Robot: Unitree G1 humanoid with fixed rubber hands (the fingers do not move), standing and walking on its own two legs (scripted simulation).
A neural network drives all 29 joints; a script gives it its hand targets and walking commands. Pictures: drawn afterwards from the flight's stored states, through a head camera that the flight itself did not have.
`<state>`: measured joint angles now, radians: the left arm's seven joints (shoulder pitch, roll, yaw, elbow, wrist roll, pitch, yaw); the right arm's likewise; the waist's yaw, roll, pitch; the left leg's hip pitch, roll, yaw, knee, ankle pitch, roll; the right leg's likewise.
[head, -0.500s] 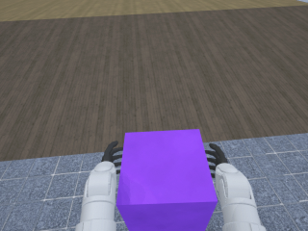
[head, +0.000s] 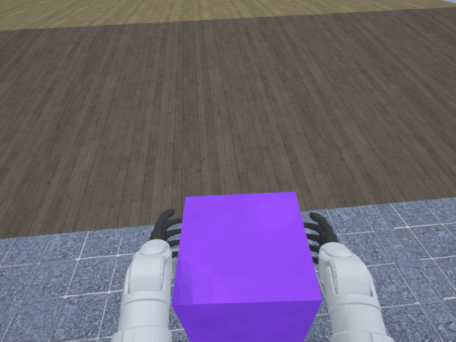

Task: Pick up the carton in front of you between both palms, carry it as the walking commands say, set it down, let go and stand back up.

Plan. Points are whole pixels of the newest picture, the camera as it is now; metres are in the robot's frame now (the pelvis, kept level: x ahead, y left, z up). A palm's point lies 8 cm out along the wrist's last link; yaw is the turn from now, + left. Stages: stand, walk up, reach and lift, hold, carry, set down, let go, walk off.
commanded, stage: hold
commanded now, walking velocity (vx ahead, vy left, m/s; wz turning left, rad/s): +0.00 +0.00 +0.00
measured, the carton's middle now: (243, 274) +0.29 +0.00 -0.03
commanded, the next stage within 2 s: carry in 0.38 s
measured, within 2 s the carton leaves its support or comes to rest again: neither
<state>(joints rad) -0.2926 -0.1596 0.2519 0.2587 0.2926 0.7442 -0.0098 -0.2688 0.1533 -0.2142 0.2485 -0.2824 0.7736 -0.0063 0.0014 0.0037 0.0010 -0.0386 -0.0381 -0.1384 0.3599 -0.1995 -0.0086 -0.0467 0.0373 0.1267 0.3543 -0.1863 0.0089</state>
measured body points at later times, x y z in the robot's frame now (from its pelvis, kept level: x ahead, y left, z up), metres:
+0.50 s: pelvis +0.01 +0.00 +0.00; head -0.03 +0.00 +0.44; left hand +0.31 +0.16 +0.05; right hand +0.30 -0.15 +0.04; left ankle +0.00 +0.13 -0.74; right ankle +0.01 -0.13 -0.74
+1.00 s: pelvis +0.20 +0.01 +0.00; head +0.19 +0.01 +0.45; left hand +0.44 +0.17 +0.08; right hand +0.45 -0.13 +0.08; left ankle +0.19 +0.13 -0.69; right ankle +0.14 -0.08 -0.75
